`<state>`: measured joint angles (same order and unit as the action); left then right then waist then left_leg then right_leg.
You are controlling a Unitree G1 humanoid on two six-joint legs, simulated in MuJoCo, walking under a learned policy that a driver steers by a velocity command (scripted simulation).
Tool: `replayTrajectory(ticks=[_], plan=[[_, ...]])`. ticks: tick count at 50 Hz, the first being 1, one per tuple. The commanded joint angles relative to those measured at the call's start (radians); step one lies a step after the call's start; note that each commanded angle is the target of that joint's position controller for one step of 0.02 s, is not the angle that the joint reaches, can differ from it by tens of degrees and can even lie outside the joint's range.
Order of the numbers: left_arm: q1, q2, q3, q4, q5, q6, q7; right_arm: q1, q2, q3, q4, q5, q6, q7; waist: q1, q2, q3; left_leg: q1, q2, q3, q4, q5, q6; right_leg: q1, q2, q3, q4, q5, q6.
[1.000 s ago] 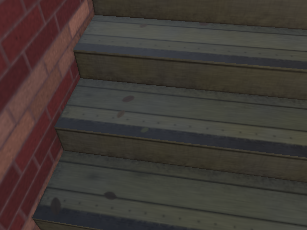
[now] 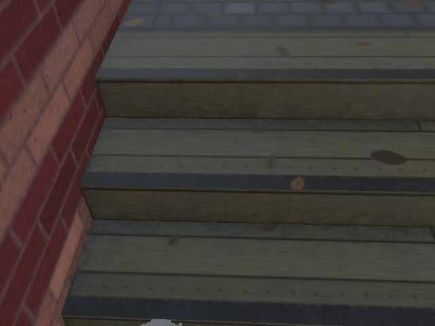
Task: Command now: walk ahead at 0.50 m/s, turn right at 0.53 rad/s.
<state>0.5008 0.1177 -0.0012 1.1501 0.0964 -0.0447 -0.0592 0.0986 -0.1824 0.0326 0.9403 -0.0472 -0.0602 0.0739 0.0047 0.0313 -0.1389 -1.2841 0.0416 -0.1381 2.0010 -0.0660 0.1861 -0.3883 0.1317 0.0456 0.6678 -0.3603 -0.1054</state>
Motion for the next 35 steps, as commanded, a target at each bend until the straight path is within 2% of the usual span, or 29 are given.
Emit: replayTrajectory(ticks=[1,2,3,5,6,7,8,9,10,11,12,13,14,15,16,17,18,19,21,23,24,26,28,29,31,32,33,34,35], plan=[[0.011,0.09,0.004,-0.047,0.026,-0.029,-0.001,-0.113,0.022,0.032,-0.08,-0.004,-0.011,-0.022,0.013,-0.09,0.106,-0.175,-0.001,0.081,0.073,-0.077,-0.012,0.042,-0.204,0.332,-0.289,-0.002,-0.12],[0.048,0.089,-0.008,-0.031,0.036,-0.038,-0.012,-0.202,0.002,0.035,-0.131,-0.008,-0.006,-0.038,0.031,-0.065,0.078,-0.147,0.025,0.103,-0.115,0.001,-0.048,0.087,-0.212,0.354,-0.318,0.006,-0.125],[0.068,0.083,-0.012,-0.029,0.026,-0.041,-0.014,-0.246,-0.004,0.036,-0.155,0.0,-0.002,-0.049,0.055,-0.091,0.104,-0.148,0.045,0.116,-0.199,0.027,-0.083,0.113,-0.232,0.377,-0.343,0.03,-0.153],[-0.028,0.095,-0.02,-0.088,-0.027,-0.036,-0.035,-0.35,-0.002,0.042,-0.199,-0.006,0.023,-0.049,0.061,-0.099,0.131,0.125,0.06,0.205,-0.476,-0.086,-0.137,-0.058,-0.273,0.361,-0.493,0.06,-0.19],[-0.111,0.102,-0.022,-0.128,-0.053,-0.04,-0.043,-0.257,0.035,0.047,-0.191,-0.014,0.03,-0.035,-0.001,-0.139,0.165,0.375,0.044,0.263,-0.534,-0.143,-0.14,-0.191,-0.268,0.275,-0.516,0.195,-0.189],[-0.095,0.144,-0.017,-0.128,-0.064,-0.05,-0.049,-0.265,0.03,0.041,-0.214,-0.013,0.042,-0.018,-0.01,-0.154,0.138,0.517,0.013,0.285,-0.576,-0.16,-0.151,-0.213,-0.295,0.266,-0.513,0.451,-0.206],[-0.062,0.229,0.008,-0.115,-0.067,-0.058,-0.055,-0.319,-0.011,0.03,-0.264,0.004,0.04,-0.006,-0.01,-0.212,0.111,0.588,-0.048,0.305,-0.679,-0.208,-0.142,-0.124,-0.332,0.284,-0.498,0.966,-0.223],[-0.055,0.275,0.027,-0.109,-0.075,-0.068,-0.058,-0.22,-0.057,0.009,-0.267,0.012,0.034,0.008,-0.071,-0.23,0.092,0.59,-0.091,0.291,-0.792,-0.215,-0.127,0.087,-0.383,0.287,-0.41,1.409,-0.212],[-0.036,0.306,0.055,-0.101,-0.093,-0.072,-0.053,-0.135,-0.125,-0.023,-0.266,0.018,0.029,0.006,-0.094,-0.216,0.015,0.623,-0.119,0.29,-0.958,-0.233,-0.096,0.273,-0.349,0.242,-0.277,1.605,-0.161],[-0.008,0.246,0.06,-0.075,-0.063,-0.069,-0.052,0.085,-0.147,-0.043,-0.207,0.011,0.025,0.001,-0.134,-0.16,-0.156,0.88,-0.048,0.135,-1.002,-0.059,-0.013,0.268,-0.287,0.187,-0.008,1.57,-0.094],[0.158,0.083,0.033,-0.033,-0.02,-0.065,-0.058,0.286,-0.157,-0.047,-0.127,0.014,0.023,0.006,-0.101,0.053,-0.363,1.29,0.121,-0.311,-1.218,-0.169,0.181,-0.055,-0.156,0.202,0.25,1.083,-0.058],[0.039,0.051,0.037,-0.025,-0.04,-0.035,-0.075,0.463,-0.168,-0.055,-0.065,-0.021,0.04,-0.002,-0.213,0.247,-0.24,1.334,0.287,-0.758,-1.527,-0.549,0.275,-0.42,0.002,0.2,0.676,0.254,-0.003],[-0.099,0.079,0.058,-0.046,-0.065,-0.026,-0.079,0.452,-0.13,-0.043,-0.051,-0.025,0.016,-0.015,-0.199,0.222,0.007,1.123,0.264,-0.798,-1.624,-0.853,0.157,-0.623,-0.072,0.203,0.965,0.361,-0.026],[-0.168,0.089,0.071,-0.062,-0.082,-0.033,-0.058,0.352,-0.105,-0.04,-0.051,0.003,0.004,-0.02,-0.149,0.174,0.113,0.937,0.271,-0.719,-1.624,-0.799,0.166,-0.661,-0.111,0.171,1.094,0.439,-0.041],[-0.219,0.086,0.074,-0.092,-0.071,-0.042,-0.031,0.308,-0.023,-0.022,-0.027,0.017,0.003,-0.02,-0.106,0.077,0.076,0.872,0.271,-0.583,-1.588,-0.646,0.164,-0.64,-0.12,0.16,1.207,0.462,-0.093],[-0.256,0.056,0.065,-0.125,-0.058,-0.043,-0.01,0.266,0.065,-0.001,0.006,0.017,0.004,-0.01,-0.054,0.009,0.064,0.839,0.248,-0.448,-1.577,-0.534,0.142,-0.662,-0.119,0.159,1.264,0.466,-0.134],[-0.245,0.022,0.057,-0.143,-0.057,-0.035,0.004,0.212,0.118,0.011,0.022,0.015,-0.001,-0.002,-0.003,-0.034,0.045,0.83,0.211,-0.317,-1.587,-0.418,0.098,-0.679,-0.128,0.162,1.253,0.481,-0.159],[-0.234,-0.023,0.044,-0.162,-0.061,-0.019,0.015,0.164,0.15,0.014,0.027,0.015,-0.021,-0.012,0.032,-0.026,0.05,0.827,0.16,-0.202,-1.597,-0.366,0.086,-0.722,-0.152,0.149,1.205,0.445,-0.152],[-0.266,-0.033,0.022,-0.203,-0.062,0.003,0.016,0.186,0.127,0.007,0.048,-0.007,-0.047,-0.013,0.048,0.005,0.053,0.838,0.113,-0.037,-1.618,-0.226,0.062,-0.792,-0.195,0.087,1.175,0.389,-0.131],[-0.338,0.017,0.016,-0.241,-0.071,0.017,0.011,0.172,0.082,-0.004,0.031,-0.02,-0.058,0.004,0.039,-0.009,0.058,0.806,0.118,0.05,-1.681,-0.212,0.043,-0.774,-0.266,0.014,1.045,0.312,-0.088],[-0.336,0.04,0.022,-0.232,-0.069,0.016,0.01,0.195,0.066,-0.002,0.027,-0.026,-0.065,0.002,0.038,0.068,0.057,0.761,0.119,0.062,-1.717,-0.162,0.046,-0.716,-0.257,-0.043,1.2,0.245,-0.08],[-0.441,0.037,0.012,-0.288,-0.048,0.007,0.025,0.408,0.063,0.006,0.116,-0.034,-0.063,-0.014,-0.034,0.059,0.078,0.989,0.176,-0.027,-1.699,-0.199,0.064,-1.006,-0.275,-0.003,1.338,0.196,-0.096],[-0.577,0.007,-0.021,-0.364,-0.058,-0.009,0.034,0.611,0.072,0.019,0.217,-0.075,-0.044,-0.016,-0.099,0.032,0.117,1.276,0.259,-0.14,-1.688,-0.213,0.083,-1.361,-0.298,0.046,1.387,0.148,-0.156],[-0.62,-0.013,-0.035,-0.389,-0.066,-0.015,0.039,0.633,0.078,0.02,0.236,-0.091,-0.039,-0.017,-0.102,0.008,0.119,1.339,0.275,-0.138,-1.702,-0.21,0.075,-1.434,-0.323,0.05,1.342,0.145,-0.17],[-0.747,0.017,-0.032,-0.452,-0.083,0.001,0.044,0.622,0.091,0.03,0.237,-0.1,-0.037,-0.001,-0.108,-0.003,0.105,1.21,0.249,-0.059,-1.811,-0.205,0.068,-1.256,-0.367,-0.033,1.07,0.242,-0.169],[-0.808,0.023,-0.029,-0.47,-0.077,0.024,0.029,0.511,0.103,0.035,0.166,-0.071,-0.031,0.019,-0.091,0.009,0.108,0.938,0.212,0.071,-1.897,-0.167,0.071,-0.931,-0.378,-0.134,0.903,0.313,-0.15],[-0.936,0.024,-0.039,-0.519,-0.076,0.049,0.012,0.513,0.08,0.036,0.17,-0.032,-0.026,0.037,-0.106,0.037,0.11,0.722,0.203,0.109,-1.962,-0.202,0.044,-0.672,-0.332,-0.145,0.853,0.089,-0.114],[-0.91,0.0,-0.039,-0.506,-0.058,0.059,-0.012,0.551,0.055,0.035,0.168,-0.003,-0.028,0.043,-0.1,0.088,0.101,0.728,0.218,0.136,-1.982,-0.132,0.057,-0.568,-0.298,-0.217,0.87,0.062,-0.09],[-0.849,-0.013,-0.04,-0.498,-0.042,0.058,-0.03,0.584,0.005,0.024,0.176,0.022,-0.037,0.039,-0.094,0.106,0.101,0.864,0.232,0.146,-1.936,0.096,0.063,-0.548,-0.261,-0.234,0.827,0.038,-0.081]])
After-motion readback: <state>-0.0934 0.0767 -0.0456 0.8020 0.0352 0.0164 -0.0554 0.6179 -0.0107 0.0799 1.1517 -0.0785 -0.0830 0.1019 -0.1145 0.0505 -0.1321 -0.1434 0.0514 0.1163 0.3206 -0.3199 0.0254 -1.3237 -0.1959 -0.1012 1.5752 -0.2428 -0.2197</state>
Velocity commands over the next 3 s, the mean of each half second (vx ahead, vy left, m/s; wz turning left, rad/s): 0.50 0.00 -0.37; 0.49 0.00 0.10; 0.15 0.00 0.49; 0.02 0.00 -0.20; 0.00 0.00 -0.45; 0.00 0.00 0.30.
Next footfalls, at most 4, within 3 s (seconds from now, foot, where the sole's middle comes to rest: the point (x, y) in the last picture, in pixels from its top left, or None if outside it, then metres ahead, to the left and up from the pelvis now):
0.20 left None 0.32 0.14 -0.61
0.78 right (310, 286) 0.55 -0.18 -0.46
1.46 left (180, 165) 0.84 0.15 -0.32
2.10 right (279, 169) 0.81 -0.12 -0.32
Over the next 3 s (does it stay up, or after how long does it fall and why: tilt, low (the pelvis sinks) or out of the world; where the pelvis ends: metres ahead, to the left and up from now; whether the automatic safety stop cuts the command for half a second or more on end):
stays up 0.79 -0.03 0.45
